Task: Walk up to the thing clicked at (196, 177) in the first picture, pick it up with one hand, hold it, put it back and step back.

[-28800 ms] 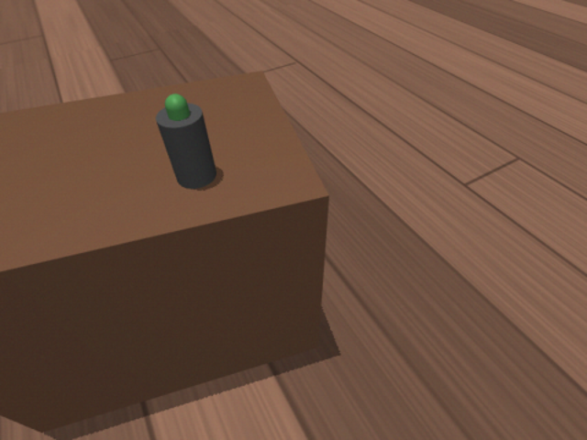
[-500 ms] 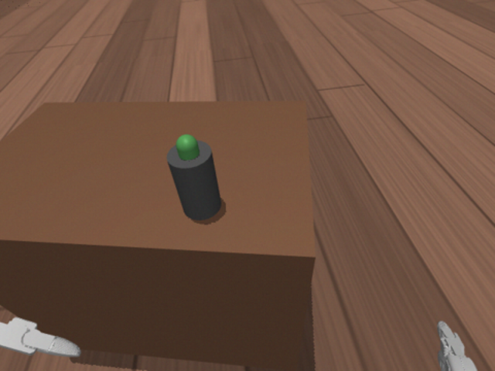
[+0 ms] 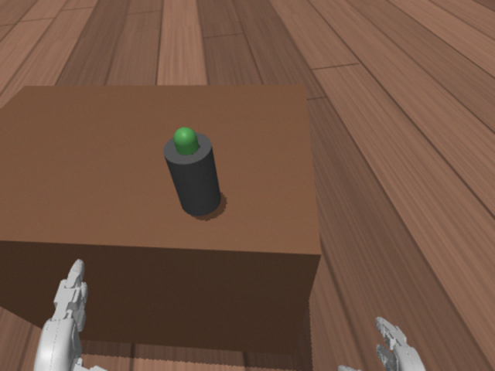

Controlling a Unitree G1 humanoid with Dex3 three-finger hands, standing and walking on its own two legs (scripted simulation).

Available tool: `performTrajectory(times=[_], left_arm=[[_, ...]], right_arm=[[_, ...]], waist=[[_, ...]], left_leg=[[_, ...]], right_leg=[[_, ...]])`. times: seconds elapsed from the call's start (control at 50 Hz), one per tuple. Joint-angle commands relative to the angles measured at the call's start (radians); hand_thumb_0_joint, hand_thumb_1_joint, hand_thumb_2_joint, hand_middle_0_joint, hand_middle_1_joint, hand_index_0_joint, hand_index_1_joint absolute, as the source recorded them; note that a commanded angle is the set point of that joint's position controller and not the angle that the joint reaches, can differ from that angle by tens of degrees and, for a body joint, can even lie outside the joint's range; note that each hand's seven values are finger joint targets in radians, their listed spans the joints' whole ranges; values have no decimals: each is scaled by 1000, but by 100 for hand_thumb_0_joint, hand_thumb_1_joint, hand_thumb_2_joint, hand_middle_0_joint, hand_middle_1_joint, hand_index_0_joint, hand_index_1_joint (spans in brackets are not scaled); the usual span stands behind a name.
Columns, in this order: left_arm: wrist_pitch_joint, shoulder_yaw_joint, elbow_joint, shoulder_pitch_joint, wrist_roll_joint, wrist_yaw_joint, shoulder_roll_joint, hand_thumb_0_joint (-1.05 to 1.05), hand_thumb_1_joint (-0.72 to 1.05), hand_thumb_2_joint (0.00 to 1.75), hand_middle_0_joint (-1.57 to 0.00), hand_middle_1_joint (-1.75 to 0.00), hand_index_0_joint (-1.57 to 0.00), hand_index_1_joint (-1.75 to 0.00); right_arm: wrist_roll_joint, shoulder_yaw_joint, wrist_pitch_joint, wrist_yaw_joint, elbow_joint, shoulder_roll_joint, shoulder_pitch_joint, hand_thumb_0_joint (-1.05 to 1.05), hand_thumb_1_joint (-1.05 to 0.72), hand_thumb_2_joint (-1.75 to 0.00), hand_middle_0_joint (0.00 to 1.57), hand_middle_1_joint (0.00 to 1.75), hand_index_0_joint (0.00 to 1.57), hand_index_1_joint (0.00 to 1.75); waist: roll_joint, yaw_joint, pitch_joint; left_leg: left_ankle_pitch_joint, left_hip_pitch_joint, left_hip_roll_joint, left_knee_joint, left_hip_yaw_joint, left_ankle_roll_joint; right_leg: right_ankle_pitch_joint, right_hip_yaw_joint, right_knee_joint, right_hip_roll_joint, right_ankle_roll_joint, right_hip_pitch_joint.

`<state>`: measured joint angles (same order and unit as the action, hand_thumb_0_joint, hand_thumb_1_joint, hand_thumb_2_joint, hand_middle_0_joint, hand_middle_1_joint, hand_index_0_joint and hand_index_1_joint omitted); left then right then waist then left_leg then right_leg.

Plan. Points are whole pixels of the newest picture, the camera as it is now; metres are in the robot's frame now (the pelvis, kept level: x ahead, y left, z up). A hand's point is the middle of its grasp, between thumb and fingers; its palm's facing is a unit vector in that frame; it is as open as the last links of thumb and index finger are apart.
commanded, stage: home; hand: left
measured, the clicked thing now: (193, 169) +0.46 +0.14 +0.07
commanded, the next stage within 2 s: none
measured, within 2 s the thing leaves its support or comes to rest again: neither
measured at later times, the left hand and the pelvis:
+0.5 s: hand (165, 348) +0.20 +0.18 -0.10, palm faces +0.08 -0.97 -0.23, open 17.6 cm; pelvis +0.02 +0.00 +0.00, yaw -1 degrees
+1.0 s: hand out of the picture +0.12 +0.25 -0.13, palm faces -0.03 -0.92 -0.38, open 17.4 cm; pelvis +0.01 +0.00 +0.00, yaw +0 degrees
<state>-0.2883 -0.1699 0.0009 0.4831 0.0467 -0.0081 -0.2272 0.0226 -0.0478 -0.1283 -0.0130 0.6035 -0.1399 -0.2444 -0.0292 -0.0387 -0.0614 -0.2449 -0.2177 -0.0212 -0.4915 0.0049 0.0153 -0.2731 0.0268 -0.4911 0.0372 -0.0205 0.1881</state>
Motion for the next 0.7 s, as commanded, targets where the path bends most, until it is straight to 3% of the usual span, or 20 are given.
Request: performTrajectory(times=[0.0, 0.04, 0.06, 0.08, 0.12, 0.16, 0.18, 0.2, 0.22, 0.24, 0.26, 0.28, 0.3, 0.34, 0.4, 0.42, 0.52, 0.62, 0.64, 0.68], left_arm=[[-30, -37, -124, -56, -17, 34, -142, 0, -57, 5, -5, -5, -5, -5], [-15, 16, -64, -107, -24, 41, -109, 0, -59, 4, -5, -5, -5, -5], [-1, 23, -1, -105, -28, 45, -109, 0, -59, 3, -5, -5, -5, -4], [10, 81, 80, -112, -31, 39, -58, 0, -59, 3, -5, -5, -5, -4], [24, 107, 131, -190, -36, 37, -47, 0, -60, 3, -5, -4, -5, -4], [43, 91, 224, -211, -41, 41, -68, 0, -56, 5, -5, -5, -5, -5], [46, 120, 228, -249, -43, 38, -47, 0, -56, 5, -5, -5, -5, -5], [57, 103, 295, -223, -42, 41, -61, 0, -58, 4, -5, -5, -5, -4], [65, 69, 325, -219, -41, 48, -98, 0, -57, 4, -5, -5, -5, -5], [74, 73, 352, -233, -42, 48, -104, 0, -56, 5, -5, -5, -5, -5], [87, 54, 385, -235, -42, 53, -125, 0, -56, 5, -5, -5, -5, -5], [71, -39, 279, -325, -44, 84, -184, 0, -61, 2, -4, -4, -5, -4], [83, 51, 360, -279, -48, 80, -107, 0, -60, 2, -4, -4, -5, -4], [94, 95, 390, -249, -41, 83, -55, 0, -59, 3, -5, -5, -5, -4], [103, 92, 390, -293, -41, 91, -61, 0, -57, 4, -5, -5, -5, -5], [107, 134, 400, -267, -38, 86, -17, 0, -57, 4, -5, -5, -5, -5], [121, 136, 464, -302, -42, 89, -19, 0, -55, 6, -5, -5, -5, -5], [129, 116, 436, -330, -49, 98, -48, 0, -55, 6, -5, -5, -5, -5], [128, 90, 411, -344, -51, 105, -78, 0, -55, 6, -5, -5, -5, -5], [136, 98, 424, -313, -49, 105, -64, 0, -57, 5, -5, -5, -5, -5]], right_arm=[[-12, -140, -71, -46, -225, -276, 135, 0, -70, -79, 18, 27, 18, 27], [-6, -60, -64, -46, -195, -175, 150, 0, -75, -82, 19, 28, 19, 28], [-6, -58, -62, -53, -163, -165, 138, 0, -80, -85, 19, 28, 19, 28], [-4, 8, -55, -48, -101, -90, 120, 0, -80, -85, 19, 29, 19, 29], [-6, 42, -49, -48, -99, -61, 101, 0, -89, -90, 20, 30, 20, 30], [-12, -8, -41, -57, -111, -128, 80, 0, -90, -90, 20, 30, 20, 30], [-13, 34, -38, -50, -95, -84, 65, 0, -89, -90, 20, 30, 20, 30], [-14, 31, -37, -49, -77, -95, 60, 0, -89, -90, 20, 30, 20, 30], [-14, -8, -34, -53, -102, -148, 76, 0, -89, -90, 20, 30, 20, 30], [-15, -1, -28, -51, -93, -142, 72, 0, -90, -90, 20, 30, 20, 30], [-18, -29, -25, -53, -93, -186, 81, 0, -90, -90, 20, 30, 20, 30], [-26, -5, -16, -52, -24, -206, 76, 0, -89, -90, 20, 30, 20, 30], [-22, 4, -15, -50, -39, -190, 80, 0, -89, -90, 20, 30, 20, 30], [-19, 4, -10, -49, -65, -183, 95, 0, -90, -90, 20, 30, 20, 30], [-15, 9, -2, -44, -55, -179, 95, 0, -90, -90, 20, 30, 20, 30], [-14, -2, 1, -43, -59, -191, 94, 0, -90, -90, 20, 30, 20, 30], [-15, 3, 19, -42, -47, -189, 87, 0, -90, -90, 20, 30, 20, 30], [-16, -6, 34, -47, -39, -198, 78, 0, -90, -90, 20, 30, 20, 30], [-15, -7, 39, -49, -38, -198, 78, 0, -90, -90, 20, 30, 20, 30], [-15, -1, 46, -50, -36, -189, 78, 0, -90, -90, 20, 30, 20, 30]], waist=[[66, 35, 209], [69, 33, 166], [81, 36, 148], [70, 43, 102], [51, 55, 129], [58, 66, 158], [9, 57, 167], [-9, 46, 167], [-24, 42, 188], [-45, 36, 189], [-42, 36, 181], [-87, -1, 180], [-93, 28, 160], [-51, 34, 147], [-37, 31, 159], [-10, 33, 170], [106, 35, 164], [91, 31, 223], [53, 21, 237], [55, 24, 233]], left_leg=[[202, 117, 10, 73, 14, -18], [193, 94, 17, 73, 15, -22], [194, 83, 19, 70, 17, -25], [163, 67, 21, 76, 24, -27], [150, 59, 26, 67, 32, -30], [175, 59, 25, 57, 35, -29], [198, 63, 27, 53, 39, -23], [218, 54, 26, 49, 41, -18], [233, 61, 24, 49, 39, -13], [246, 57, 29, 43, 44, -11], [251, 53, 22, 47, 41, -7], [218, 49, 23, 41, 38, 2], [209, 50, 20, 48, 39, 7], [201, 38, 21, 48, 40, 1], [225, 46, 17, 43, 43, 0], [262, 53, 15, 37, 39, 0], [261, 40, 16, 20, 41, -14], [302, 72, 19, 14, 48, -14], [324, 74, 22, 9, 54, -13], [351, 73, 23, 2, 56, -13]], right_leg=[[198, 51, 62, -42, 17, -11], [192, 45, 69, -36, 15, 9], [197, 43, 71, -33, 13, 19], [173, 41, 74, -28, 13, 45], [179, 34, 75, -19, 11, 52], [207, 34, 66, -20, 12, 42], [229, 33, 59, -18, 16, 36], [242, 34, 54, -18, 18, 24], [252, 33, 49, -21, 21, 21], [266, 29, 52, -17, 22, 12], [263, 31, 48, -20, 25, 6], [221, 32, 45, -31, 32, -2], [211, 34, 48, -35, 37, 5], [212, 34, 55, -36, 35, 1], [237, 35, 48, -40, 33, 0], [267, 40, 41, -42, 32, -4], [289, 35, 47, -39, 15, 2], [349, 25, 29, -34, 10, -20], [377, 20, 25, -30, 11, -31], [426, 20, 18, -27, 7, -44]])
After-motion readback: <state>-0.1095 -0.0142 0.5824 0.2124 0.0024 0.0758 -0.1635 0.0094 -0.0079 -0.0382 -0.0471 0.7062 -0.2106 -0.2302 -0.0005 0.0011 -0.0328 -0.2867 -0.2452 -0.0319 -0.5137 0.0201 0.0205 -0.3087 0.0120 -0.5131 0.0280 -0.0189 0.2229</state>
